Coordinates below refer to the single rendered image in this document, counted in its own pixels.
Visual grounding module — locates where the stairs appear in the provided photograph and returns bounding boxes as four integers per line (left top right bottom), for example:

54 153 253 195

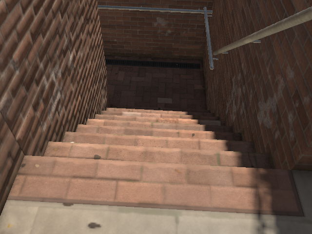
44 104 272 169

